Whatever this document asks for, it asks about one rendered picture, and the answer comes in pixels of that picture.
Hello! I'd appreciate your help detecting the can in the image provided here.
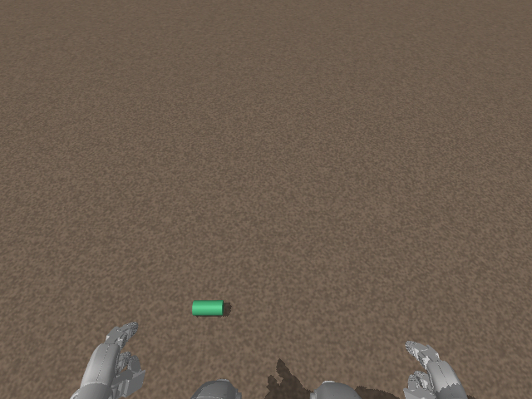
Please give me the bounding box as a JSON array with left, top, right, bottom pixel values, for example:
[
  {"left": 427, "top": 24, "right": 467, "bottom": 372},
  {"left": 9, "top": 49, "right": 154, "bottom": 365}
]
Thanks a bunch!
[{"left": 192, "top": 300, "right": 224, "bottom": 316}]

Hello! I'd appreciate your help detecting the left robot arm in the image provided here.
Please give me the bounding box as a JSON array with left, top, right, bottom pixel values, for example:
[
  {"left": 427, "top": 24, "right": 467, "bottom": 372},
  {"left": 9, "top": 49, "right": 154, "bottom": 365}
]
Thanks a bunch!
[{"left": 70, "top": 383, "right": 113, "bottom": 399}]

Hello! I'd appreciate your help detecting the right robot hand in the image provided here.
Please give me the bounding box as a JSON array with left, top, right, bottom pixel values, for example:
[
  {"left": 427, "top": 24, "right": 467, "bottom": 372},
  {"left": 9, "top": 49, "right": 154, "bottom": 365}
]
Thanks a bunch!
[{"left": 403, "top": 341, "right": 468, "bottom": 399}]

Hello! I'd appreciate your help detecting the left robot hand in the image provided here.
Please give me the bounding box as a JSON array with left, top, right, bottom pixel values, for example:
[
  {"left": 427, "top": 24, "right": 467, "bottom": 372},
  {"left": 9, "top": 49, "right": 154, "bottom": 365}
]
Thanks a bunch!
[{"left": 80, "top": 322, "right": 145, "bottom": 399}]

